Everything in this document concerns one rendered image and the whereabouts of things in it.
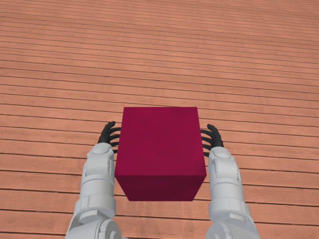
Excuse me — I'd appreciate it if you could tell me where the carton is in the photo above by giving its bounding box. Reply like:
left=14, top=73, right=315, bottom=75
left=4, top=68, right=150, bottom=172
left=115, top=107, right=207, bottom=201

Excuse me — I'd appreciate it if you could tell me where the left robot upper arm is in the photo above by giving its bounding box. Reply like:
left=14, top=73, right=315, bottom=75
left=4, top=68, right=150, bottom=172
left=65, top=218, right=122, bottom=239

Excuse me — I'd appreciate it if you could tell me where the robot left hand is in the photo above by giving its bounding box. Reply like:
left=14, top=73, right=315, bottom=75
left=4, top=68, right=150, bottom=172
left=98, top=121, right=121, bottom=154

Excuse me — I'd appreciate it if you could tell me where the right robot upper arm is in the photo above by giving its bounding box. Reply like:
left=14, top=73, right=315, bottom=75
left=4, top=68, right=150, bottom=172
left=205, top=221, right=260, bottom=239

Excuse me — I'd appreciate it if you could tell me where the right robot forearm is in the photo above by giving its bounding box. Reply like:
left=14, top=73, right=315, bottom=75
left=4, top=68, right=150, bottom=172
left=207, top=146, right=261, bottom=238

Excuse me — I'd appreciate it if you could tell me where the robot right hand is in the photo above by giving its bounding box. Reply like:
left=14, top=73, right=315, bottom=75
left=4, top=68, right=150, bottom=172
left=200, top=124, right=224, bottom=158

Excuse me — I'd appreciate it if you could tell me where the left robot forearm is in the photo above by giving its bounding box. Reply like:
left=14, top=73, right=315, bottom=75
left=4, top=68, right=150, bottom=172
left=65, top=143, right=116, bottom=237

